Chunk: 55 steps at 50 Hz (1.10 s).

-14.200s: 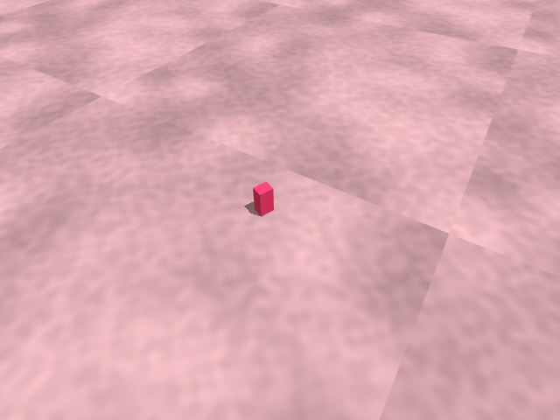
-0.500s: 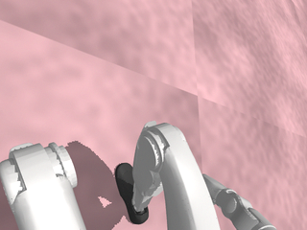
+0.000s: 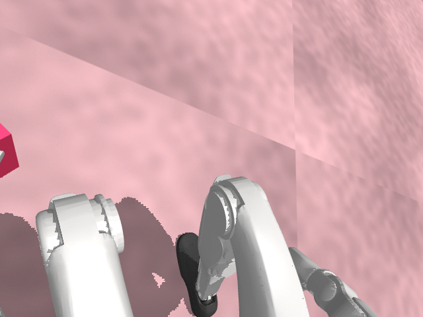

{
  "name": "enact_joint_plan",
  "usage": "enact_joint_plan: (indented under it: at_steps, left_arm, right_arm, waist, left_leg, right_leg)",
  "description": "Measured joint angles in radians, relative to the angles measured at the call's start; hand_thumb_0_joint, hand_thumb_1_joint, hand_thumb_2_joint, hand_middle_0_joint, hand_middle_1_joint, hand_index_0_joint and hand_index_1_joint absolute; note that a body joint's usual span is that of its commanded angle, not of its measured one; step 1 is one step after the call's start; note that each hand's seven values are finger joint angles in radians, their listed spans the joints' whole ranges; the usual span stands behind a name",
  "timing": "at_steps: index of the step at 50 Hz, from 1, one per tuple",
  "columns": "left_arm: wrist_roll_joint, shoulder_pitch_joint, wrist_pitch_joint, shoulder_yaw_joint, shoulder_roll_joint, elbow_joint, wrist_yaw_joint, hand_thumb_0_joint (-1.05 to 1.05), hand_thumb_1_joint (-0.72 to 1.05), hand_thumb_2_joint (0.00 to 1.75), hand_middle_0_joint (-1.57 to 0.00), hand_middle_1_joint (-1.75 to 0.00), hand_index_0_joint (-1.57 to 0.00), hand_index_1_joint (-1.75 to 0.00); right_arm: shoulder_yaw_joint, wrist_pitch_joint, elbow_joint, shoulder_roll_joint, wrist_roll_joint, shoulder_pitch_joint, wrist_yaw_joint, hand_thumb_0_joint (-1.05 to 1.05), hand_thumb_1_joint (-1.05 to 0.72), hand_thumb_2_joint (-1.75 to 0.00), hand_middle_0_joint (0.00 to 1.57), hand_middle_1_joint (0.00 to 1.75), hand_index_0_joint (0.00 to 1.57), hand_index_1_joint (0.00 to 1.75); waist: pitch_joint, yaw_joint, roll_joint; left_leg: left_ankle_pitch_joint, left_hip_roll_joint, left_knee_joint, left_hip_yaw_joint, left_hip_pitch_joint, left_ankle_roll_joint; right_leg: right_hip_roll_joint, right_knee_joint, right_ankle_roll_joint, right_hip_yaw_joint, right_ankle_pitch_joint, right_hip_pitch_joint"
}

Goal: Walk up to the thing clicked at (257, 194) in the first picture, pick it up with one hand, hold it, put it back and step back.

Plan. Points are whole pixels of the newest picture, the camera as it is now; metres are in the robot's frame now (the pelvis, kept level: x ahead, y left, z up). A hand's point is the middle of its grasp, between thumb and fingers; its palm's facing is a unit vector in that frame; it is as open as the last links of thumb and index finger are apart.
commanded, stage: settle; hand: left
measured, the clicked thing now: out of the picture +0.42 +0.32 -0.17
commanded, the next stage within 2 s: lift in 1.40 s
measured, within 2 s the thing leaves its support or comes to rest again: neither
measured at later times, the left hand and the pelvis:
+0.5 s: hand out of the picture +0.39 +0.33 -0.01, palm faces +0.43 -0.90 -0.03, open 9.9 cm; pelvis +0.01 -0.01 +0.04, yaw +5 degrees
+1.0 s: hand out of the picture +0.39 +0.31 +0.04, palm faces +0.42 -0.91 -0.03, open 7.7 cm; pelvis +0.02 -0.02 +0.07, yaw +9 degrees
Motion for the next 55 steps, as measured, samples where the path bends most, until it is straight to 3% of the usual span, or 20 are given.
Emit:
enact_joint_plan:
  at_steps: [9, 17, 27, 32, 42, 49, 55]
  left_arm:
    - [-0.024, 0.025, 0.116, -0.036, -0.099, -0.142, -0.017, 0.03, -0.34, 1.02, -0.72, -1.04, -0.72, -1.03]
    - [-0.033, 0.025, 0.211, -0.064, -0.145, -0.205, -0.048, 0.04, -0.35, 1.03, -0.72, -1.04, -0.73, -1.03]
    - [-0.063, 0.031, 0.269, -0.056, -0.208, -0.247, -0.099, 0.04, -0.35, 1.03, -0.72, -1.04, -0.73, -1.04]
    - [-0.08, 0.029, 0.289, -0.046, -0.234, -0.265, -0.127, 0.04, -0.36, 1.04, -0.73, -1.05, -0.76, -1.06]
    - [-0.077, 0.011, 0.325, -0.042, -0.29, -0.302, -0.152, 0.03, -0.35, 1.02, -0.72, -1.08, -1.06, -1.27]
    - [-0.048, 0.012, 0.346, -0.045, -0.307, -0.309, -0.14, 0.04, -0.36, 1.03, -0.73, -1.08, -1.08, -1.28]
    - [-0.053, 0.012, 0.34, -0.048, -0.318, -0.301, -0.137, 0.04, -0.36, 1.03, -0.73, -1.08, -1.08, -1.28]
  right_arm:
    - [-0.09, 0.007, 0.013, 0.012, 0.064, 0.048, -0.004, 0.0, -0.89, -0.9, 0.21, 0.3, 0.21, 0.3]
    - [-0.157, 0.021, 0.038, 0.039, 0.122, 0.087, -0.022, 0.0, -0.89, -0.9, 0.21, 0.3, 0.21, 0.3]
    - [-0.224, 0.031, 0.062, 0.056, 0.177, 0.131, -0.048, 0.0, -0.88, -0.89, 0.21, 0.3, 0.21, 0.3]
    - [-0.257, 0.027, 0.071, 0.055, 0.194, 0.136, -0.063, 0.0, -0.88, -0.9, 0.21, 0.3, 0.21, 0.3]
    - [-0.314, 0.016, 0.085, 0.052, 0.208, 0.134, -0.086, 0.0, -0.89, -0.9, 0.2, 0.3, 0.2, 0.3]
    - [-0.336, 0.013, 0.081, 0.06, 0.212, 0.134, -0.095, 0.0, -0.9, -0.9, 0.2, 0.3, 0.2, 0.3]
    - [-0.341, 0.006, 0.088, 0.067, 0.219, 0.146, -0.098, 0.0, -0.9, -0.9, 0.2, 0.3, 0.2, 0.3]
  waist:
    - [-0.091, 0.031, 0.065]
    - [-0.166, 0.053, 0.108]
    - [-0.234, 0.071, 0.159]
    - [-0.251, 0.08, 0.172]
    - [-0.281, 0.097, 0.18]
    - [-0.298, 0.099, 0.18]
    - [-0.313, 0.101, 0.18]
  left_leg:
    - [0.014, -0.001, -0.05, 0.048, -0.019, 0.002]
    - [0.021, 0.002, -0.109, 0.095, -0.026, 0.0]
    - [0.006, 0.003, -0.184, 0.146, -0.016, -0.012]
    - [-0.001, 0.006, -0.214, 0.164, -0.004, -0.021]
    - [-0.011, 0.011, -0.266, 0.188, 0.031, -0.029]
    - [-0.004, 0.015, -0.299, 0.201, 0.053, -0.025]
    - [0.004, 0.013, -0.328, 0.214, 0.068, -0.02]
  right_leg:
    - [-0.019, -0.015, -0.001, 0.032, -0.009, -0.027]
    - [-0.036, -0.037, -0.01, 0.065, -0.019, -0.052]
    - [-0.054, -0.066, -0.021, 0.101, -0.05, -0.069]
    - [-0.059, -0.077, -0.029, 0.114, -0.061, -0.074]
    - [-0.063, -0.104, -0.042, 0.132, -0.076, -0.06]
    - [-0.062, -0.134, -0.041, 0.14, -0.07, -0.04]
    - [-0.066, -0.157, -0.04, 0.149, -0.066, -0.026]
